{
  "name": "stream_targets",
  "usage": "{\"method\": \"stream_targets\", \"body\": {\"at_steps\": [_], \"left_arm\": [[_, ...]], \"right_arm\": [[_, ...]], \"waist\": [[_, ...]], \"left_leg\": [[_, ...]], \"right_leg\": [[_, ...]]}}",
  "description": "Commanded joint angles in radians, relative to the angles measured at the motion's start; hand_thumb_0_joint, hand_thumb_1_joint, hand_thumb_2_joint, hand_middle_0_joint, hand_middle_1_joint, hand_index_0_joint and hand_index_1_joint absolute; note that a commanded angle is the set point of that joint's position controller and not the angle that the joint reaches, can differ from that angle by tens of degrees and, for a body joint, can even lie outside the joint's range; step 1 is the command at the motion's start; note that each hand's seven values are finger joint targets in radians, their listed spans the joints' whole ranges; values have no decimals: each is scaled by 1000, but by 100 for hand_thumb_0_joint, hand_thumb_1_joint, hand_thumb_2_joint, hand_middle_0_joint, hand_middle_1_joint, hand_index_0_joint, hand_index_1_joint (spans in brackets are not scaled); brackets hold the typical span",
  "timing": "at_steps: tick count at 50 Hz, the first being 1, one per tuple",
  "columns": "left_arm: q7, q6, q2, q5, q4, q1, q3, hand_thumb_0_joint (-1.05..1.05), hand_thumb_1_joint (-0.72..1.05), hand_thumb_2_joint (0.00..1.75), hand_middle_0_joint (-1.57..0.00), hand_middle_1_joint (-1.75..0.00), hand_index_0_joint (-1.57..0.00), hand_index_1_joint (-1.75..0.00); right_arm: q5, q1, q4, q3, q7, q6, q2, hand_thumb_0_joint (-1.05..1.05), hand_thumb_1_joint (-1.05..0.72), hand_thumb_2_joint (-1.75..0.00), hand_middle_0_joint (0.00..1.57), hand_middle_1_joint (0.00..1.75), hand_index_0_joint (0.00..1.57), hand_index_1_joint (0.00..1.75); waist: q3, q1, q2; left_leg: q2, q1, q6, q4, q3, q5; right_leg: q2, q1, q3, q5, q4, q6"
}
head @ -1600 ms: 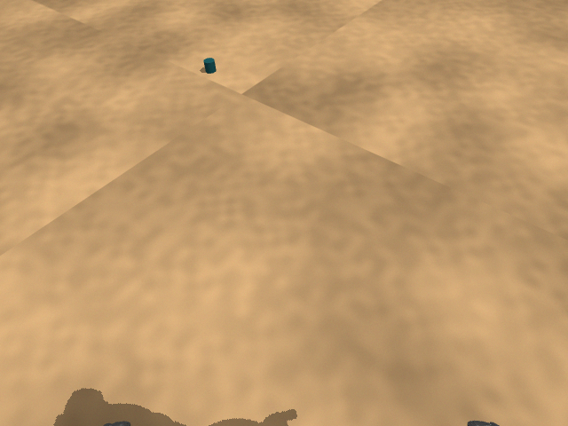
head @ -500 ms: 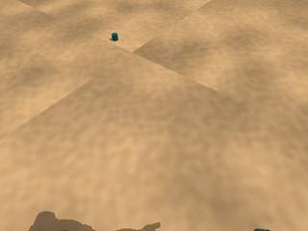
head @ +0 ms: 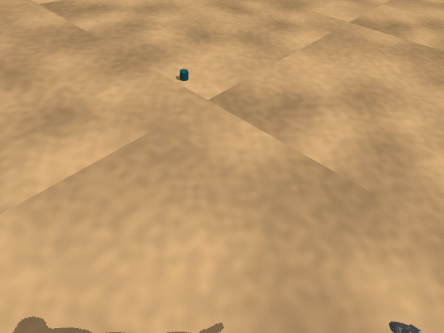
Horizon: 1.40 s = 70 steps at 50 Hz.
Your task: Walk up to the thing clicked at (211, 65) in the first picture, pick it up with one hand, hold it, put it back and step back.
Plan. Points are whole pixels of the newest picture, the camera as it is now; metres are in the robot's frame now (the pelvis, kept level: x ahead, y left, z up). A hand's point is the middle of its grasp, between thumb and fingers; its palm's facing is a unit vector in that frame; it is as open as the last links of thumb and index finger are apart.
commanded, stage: walk up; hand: left
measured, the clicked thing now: (184, 75) +2.27 +0.25 -0.72
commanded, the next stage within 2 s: none
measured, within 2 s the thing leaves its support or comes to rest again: neither
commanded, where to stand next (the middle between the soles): +1.89 -0.03 m, yaw +3 degrees
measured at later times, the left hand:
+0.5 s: hand (135, 191) +0.50 +0.24 -0.14, palm faces -0.08 -0.95 -0.31, open 7.3 cm
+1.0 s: hand (116, 145) +0.70 +0.34 -0.15, palm faces +0.00 -0.94 -0.33, open 7.3 cm
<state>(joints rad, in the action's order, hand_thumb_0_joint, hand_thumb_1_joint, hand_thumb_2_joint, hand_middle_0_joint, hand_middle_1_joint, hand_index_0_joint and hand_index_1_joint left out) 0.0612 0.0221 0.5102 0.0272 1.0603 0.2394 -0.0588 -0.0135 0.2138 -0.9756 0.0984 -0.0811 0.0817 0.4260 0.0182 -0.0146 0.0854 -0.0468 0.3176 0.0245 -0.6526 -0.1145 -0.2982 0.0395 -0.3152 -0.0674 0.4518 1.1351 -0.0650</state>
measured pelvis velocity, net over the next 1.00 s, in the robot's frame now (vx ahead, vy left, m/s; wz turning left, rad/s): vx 0.66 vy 0.06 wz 0.02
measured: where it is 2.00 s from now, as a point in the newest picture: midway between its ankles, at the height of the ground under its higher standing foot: (209, 166)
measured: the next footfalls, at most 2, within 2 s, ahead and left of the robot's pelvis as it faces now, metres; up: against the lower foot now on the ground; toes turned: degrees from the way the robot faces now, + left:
right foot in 0.40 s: +0.46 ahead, -0.10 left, +0.00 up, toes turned -6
left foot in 0.84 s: +0.75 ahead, +0.17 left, +0.00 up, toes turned +9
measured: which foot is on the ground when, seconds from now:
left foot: down 0.00-0.44, up 0.46-0.82, down 0.84-1.00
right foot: up 0.00-0.38, down 0.40-0.88, up 0.90-1.00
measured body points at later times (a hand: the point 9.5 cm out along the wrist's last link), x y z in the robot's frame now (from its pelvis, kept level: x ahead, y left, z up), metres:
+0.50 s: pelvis +0.32 +0.00 -0.01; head +0.37 +0.00 +0.44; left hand +0.50 +0.29 -0.11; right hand +0.30 -0.32 -0.13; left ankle +0.09 +0.11 -0.64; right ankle +0.42 -0.10 -0.72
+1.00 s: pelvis +0.66 +0.06 +0.00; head +0.68 +0.10 +0.45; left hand +0.70 +0.39 -0.13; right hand +0.78 -0.25 -0.08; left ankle +0.71 +0.17 -0.72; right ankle +0.57 -0.10 -0.63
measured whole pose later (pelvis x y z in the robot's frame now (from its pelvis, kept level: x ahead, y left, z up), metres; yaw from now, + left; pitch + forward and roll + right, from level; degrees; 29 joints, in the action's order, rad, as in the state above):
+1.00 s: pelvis +0.66 +0.06 +0.00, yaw +1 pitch -1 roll -1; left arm 0.05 0.05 0.46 -0.01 0.96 0.28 -0.04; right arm -0.01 0.20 -0.87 0.06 -0.06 0.11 0.37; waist -0.06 0.01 0.07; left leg -0.06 0.34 0.03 -0.62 -0.13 -0.25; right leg 0.02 -0.36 -0.07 0.38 1.19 -0.05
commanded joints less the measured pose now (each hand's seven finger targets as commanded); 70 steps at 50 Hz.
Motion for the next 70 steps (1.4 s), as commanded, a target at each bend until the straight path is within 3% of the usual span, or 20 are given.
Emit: {"method": "stream_targets", "body": {"at_steps": [1, 16, 20, 21, 22, 23, 24, 29, 38, 42, 43, 44, 45, 50, 56, 65, 67, 68, 69, 70], "left_arm": [[20, 51, 198, -43, -86, -54, -40, 0, 90, 90, -20, -30, -20, -30], [52, 32, 51, -16, -256, -423, -9, 0, 90, 90, -20, -30, -20, -30], [20, 39, 103, -18, -163, -95, -46, 0, 90, 90, -20, -30, -20, -30], [6, 42, 165, -9, -123, 104, -82, 0, 90, 90, -20, -30, -20, -30], [-4, 45, 247, -2, -119, 196, -112, 0, 90, 90, -20, -30, -20, -30], [-8, 44, 262, -9, -132, 175, -120, 0, 90, 90, -20, -30, -20, -30], [-17, 42, 247, -20, -154, 126, -125, 0, 90, 90, -20, -30, -20, -30], [-26, 78, 129, -27, -195, -74, -78, 0, 90, 90, -20, -30, -20, -30], [13, 99, 170, -13, -229, -94, -71, 0, 90, 90, -20, -30, -20, -30], [-5, 83, 135, -5, -234, -45, -49, 0, 90, 90, -20, -30, -20, -30], [-11, 76, 73, -16, -230, 36, -29, 0, 90, 90, -20, -30, -20, -30], [-13, 73, 18, -29, -239, 77, -9, 0, 90, 90, -20, -30, -20, -30], [-30, 63, 138, -35, -229, 107, -29, 0, 90, 90, -20, -30, -20, -30], [-13, 57, 120, -56, -183, 77, -33, 0, 90, 90, -20, -30, -20, -30], [29, 34, 93, -27, -248, -46, -30, 0, 90, 90, -20, -30, -20, -30], [31, 40, 89, -11, -223, -46, -60, 0, 90, 90, -20, -30, -20, -30], [5, 57, 188, -4, -178, 172, -108, 0, 90, 90, -20, -30, -20, -30], [-7, 66, 258, 0, -198, 189, -121, 0, 90, 90, -20, -30, -20, -30], [-11, 62, 269, -22, -195, 169, -121, 0, 90, 90, -20, -30, -20, -30], [-18, 60, 249, -38, -206, 130, -115, 0, 90, 90, -20, -30, -20, -30]], "right_arm": [[13, -43, 74, 42, 36, 42, 269, 0, -90, -90, 20, 30, 20, 30], [5, 177, 49, 38, 53, 38, 245, 0, -90, -90, 20, 30, 20, 30], [-6, 174, 82, 42, 68, 25, 244, 0, -90, -90, 20, 30, 20, 30], [-7, 199, 98, 24, 67, 27, 201, 0, -90, -90, 20, 30, 20, 30], [21, 264, 129, -3, 67, 30, 129, 0, -90, -90, 20, 30, 20, 30], [27, 215, 117, 12, 84, 26, 235, 0, -90, -90, 20, 30, 20, 30], [22, 133, 114, 16, 89, 34, 261, 0, -90, -90, 20, 30, 20, 30], [15, 108, 116, 9, 46, 26, 168, 0, -90, -90, 20, 30, 20, 30], [1, -67, 154, 28, -12, 13, 161, 0, -90, -90, 20, 30, 20, 30], [-24, 223, 71, 72, 12, 15, 248, 0, -90, -90, 20, 30, 20, 30], [-38, 337, 56, 95, 28, 21, 311, 0, -90, -90, 20, 30, 20, 30], [-33, 324, 83, 101, 39, 28, 364, 0, -90, -90, 20, 30, 20, 30], [7, 236, 118, 106, 42, 31, 390, 0, -90, -90, 20, 30, 20, 30], [28, 62, 141, 38, 59, 52, 235, 0, -90, -90, 20, 30, 20, 30], [17, 51, 163, 38, 54, 69, 237, 0, -90, -90, 20, 30, 20, 30], [8, 85, 166, 49, 67, 33, 255, 0, -90, -90, 20, 30, 20, 30], [5, 195, 165, 11, 63, 31, 156, 0, -90, -90, 20, 30, 20, 30], [14, 227, 179, -13, 58, 27, 109, 0, -90, -90, 20, 30, 20, 30], [20, 177, 169, 13, 66, 24, 217, 0, -90, -90, 20, 30, 20, 30], [14, 125, 158, 14, 73, 21, 242, 0, -90, -90, 20, 30, 20, 30]], "waist": [[-121, 28, -175], [-136, -84, -139], [139, 68, -118], [271, 153, -69], [390, 167, 145], [346, 181, 93], [293, 180, 10], [-25, 32, -18], [-91, 31, 23], [87, -115, -182], [151, -161, -367], [166, -119, -487], [205, -88, -360], [-3, 21, -197], [-108, 26, -208], [21, 56, -129], [177, 142, 116], [167, 125, 268], [133, 144, 196], [73, 132, 100]], "left_leg": [[-224, -130, 45, 535, 367, -307], [-140, -360, 28, 487, 83, 408], [-100, -285, 27, -9, 14, 644], [-74, -70, 24, -276, 22, 454], [51, 245, -21, -563, 41, -42], [77, 441, -31, -681, 118, -251], [2, 436, -28, -737, 188, -218], [-65, 199, 23, -463, 194, 0], [-67, -27, -35, 37, 29, 306], [-6, -384, 41, 40, 22, 70], [-118, -535, 82, 138, 226, -142], [-343, -616, 112, 276, 677, -142], [-420, -613, 186, 390, 883, -149], [-240, -205, 95, 370, 235, 383], [-207, -182, 156, 452, 85, 379], [-203, -228, 106, 157, 47, 430], [-67, -3, 50, -322, 3, 246], [50, 221, 21, -504, 17, -192], [51, 349, 14, -607, 77, -229], [-10, 353, 10, -649, 141, -173]], "right_leg": [[89, -319, -63, -223, -43, 40], [3, -247, 197, -433, -625, 34], [-80, 287, 254, -355, -658, -25], [28, 600, 90, -240, -587, -66], [354, 877, -437, -77, -661, -195], [434, 910, -654, -120, -721, -305], [444, 772, -608, -165, -760, -313], [216, 177, -33, -443, -843, -138], [154, -21, 121, -127, -919, -116], [114, -38, 165, -489, -404, -66], [24, -194, 182, -327, -82, -29], [-111, -371, 72, 103, 116, 10], [-82, -415, -60, 63, 175, -15], [45, -225, -47, -169, 19, 33], [78, -286, 54, -287, -248, 68], [16, 94, 144, -343, -581, 9], [89, 456, -37, -90, -645, -23], [304, 554, -408, -18, -750, -87], [385, 574, -639, -50, -869, -191], [382, 477, -581, -128, -870, -192]]}}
